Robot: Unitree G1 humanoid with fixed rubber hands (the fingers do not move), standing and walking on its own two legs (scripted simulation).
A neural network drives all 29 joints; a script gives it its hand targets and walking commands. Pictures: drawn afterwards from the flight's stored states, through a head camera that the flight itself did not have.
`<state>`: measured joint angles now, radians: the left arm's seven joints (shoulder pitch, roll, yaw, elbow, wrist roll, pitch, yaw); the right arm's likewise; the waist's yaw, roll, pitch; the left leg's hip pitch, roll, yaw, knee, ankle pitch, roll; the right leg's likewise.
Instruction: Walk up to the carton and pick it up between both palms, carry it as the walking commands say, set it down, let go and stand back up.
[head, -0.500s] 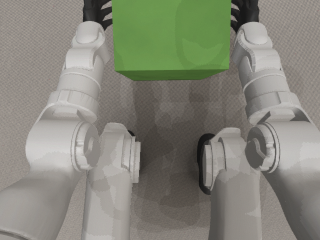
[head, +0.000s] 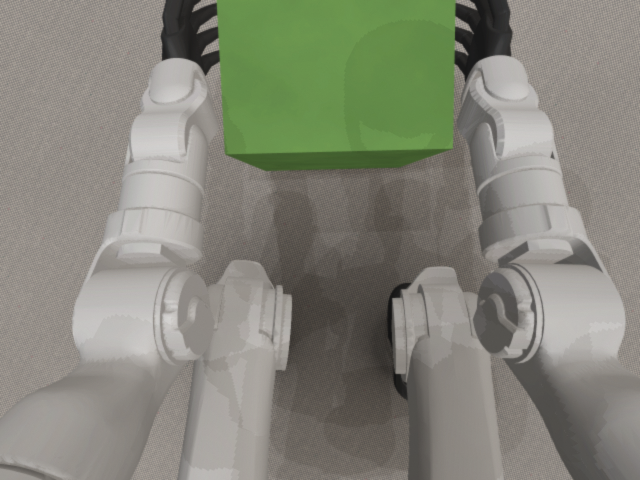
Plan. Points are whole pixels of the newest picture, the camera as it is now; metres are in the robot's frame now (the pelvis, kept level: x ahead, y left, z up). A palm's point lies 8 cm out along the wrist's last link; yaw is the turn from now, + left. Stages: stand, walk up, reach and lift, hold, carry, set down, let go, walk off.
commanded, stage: reach and lift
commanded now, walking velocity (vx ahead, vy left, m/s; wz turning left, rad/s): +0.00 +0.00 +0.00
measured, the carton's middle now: (333, 99) +0.51 +0.01 -0.20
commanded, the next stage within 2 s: none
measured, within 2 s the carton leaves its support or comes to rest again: neither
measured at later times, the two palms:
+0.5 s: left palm (167, 43) +0.52 +0.16 -0.06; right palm (519, 42) +0.53 -0.14 -0.06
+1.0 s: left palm (118, 22) +0.50 +0.16 +0.02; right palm (579, 21) +0.51 -0.14 +0.02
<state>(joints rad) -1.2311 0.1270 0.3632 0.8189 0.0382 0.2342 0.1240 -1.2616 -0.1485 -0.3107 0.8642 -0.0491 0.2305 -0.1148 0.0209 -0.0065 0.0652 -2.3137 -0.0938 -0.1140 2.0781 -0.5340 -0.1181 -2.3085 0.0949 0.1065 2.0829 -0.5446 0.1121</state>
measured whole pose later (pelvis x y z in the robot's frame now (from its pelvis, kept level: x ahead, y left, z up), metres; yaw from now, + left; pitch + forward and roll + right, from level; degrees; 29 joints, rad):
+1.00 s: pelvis +0.00 +0.00 +0.10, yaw +0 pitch +46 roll +0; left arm -1.06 0.00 0.48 0.68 0.19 0.34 0.08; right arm -1.08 -0.03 -0.43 0.73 -0.19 0.34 -0.06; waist 0.02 -0.01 -0.15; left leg -2.07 -0.11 -0.13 1.76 -0.49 -0.11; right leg -2.07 0.12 0.12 1.76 -0.50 0.10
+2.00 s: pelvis +0.04 +0.00 +0.22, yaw +0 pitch +37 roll +0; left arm -0.77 -0.08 0.45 0.64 0.21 0.32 0.07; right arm -0.78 0.06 -0.41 0.67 -0.21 0.32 -0.05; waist 0.02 0.00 -0.24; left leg -1.56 -0.10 -0.15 1.37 -0.46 -0.08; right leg -1.56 0.11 0.15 1.37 -0.47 0.08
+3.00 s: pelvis +0.08 +0.00 +0.34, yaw +0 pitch +21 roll +0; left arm -0.46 -0.16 0.40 0.50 0.28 0.35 0.01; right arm -0.45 0.16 -0.36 0.50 -0.27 0.35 -0.03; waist 0.02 -0.01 -0.16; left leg -0.84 -0.06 -0.17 0.75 -0.29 -0.06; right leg -0.84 0.06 0.17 0.77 -0.30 0.05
